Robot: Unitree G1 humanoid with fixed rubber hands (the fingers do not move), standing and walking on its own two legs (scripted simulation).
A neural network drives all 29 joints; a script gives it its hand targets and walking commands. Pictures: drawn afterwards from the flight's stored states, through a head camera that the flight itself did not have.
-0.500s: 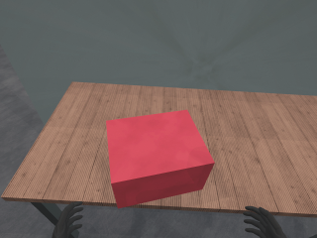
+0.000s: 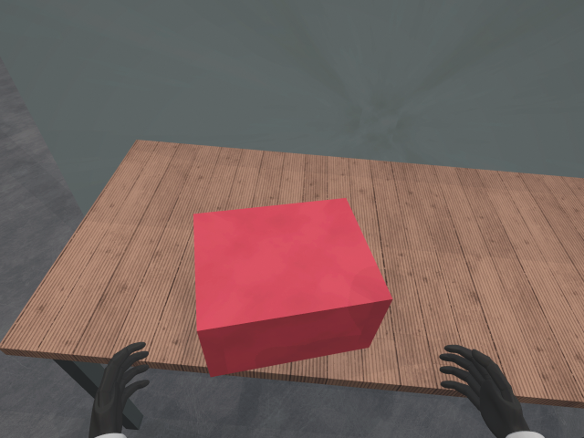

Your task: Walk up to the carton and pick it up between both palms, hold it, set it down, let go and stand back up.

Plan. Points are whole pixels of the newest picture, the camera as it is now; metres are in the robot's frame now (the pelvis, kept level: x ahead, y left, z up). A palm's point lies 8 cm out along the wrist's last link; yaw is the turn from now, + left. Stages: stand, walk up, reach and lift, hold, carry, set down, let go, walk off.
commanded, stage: reach and lift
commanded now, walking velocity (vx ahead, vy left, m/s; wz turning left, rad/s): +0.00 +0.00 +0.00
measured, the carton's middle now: (282, 281) +0.41 +0.05 -0.06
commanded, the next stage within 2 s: none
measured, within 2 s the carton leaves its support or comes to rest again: neither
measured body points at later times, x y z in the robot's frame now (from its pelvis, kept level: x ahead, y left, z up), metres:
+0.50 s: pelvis +0.01 +0.02 +0.01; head +0.02 +0.03 +0.46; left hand +0.22 +0.28 +0.01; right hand +0.31 -0.23 +0.03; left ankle +0.02 +0.16 -0.74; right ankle -0.05 -0.09 -0.74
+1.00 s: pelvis -0.01 +0.02 +0.01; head +0.02 +0.01 +0.45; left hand +0.28 +0.30 +0.04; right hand +0.38 -0.20 +0.05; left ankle +0.02 +0.16 -0.74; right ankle -0.05 -0.09 -0.74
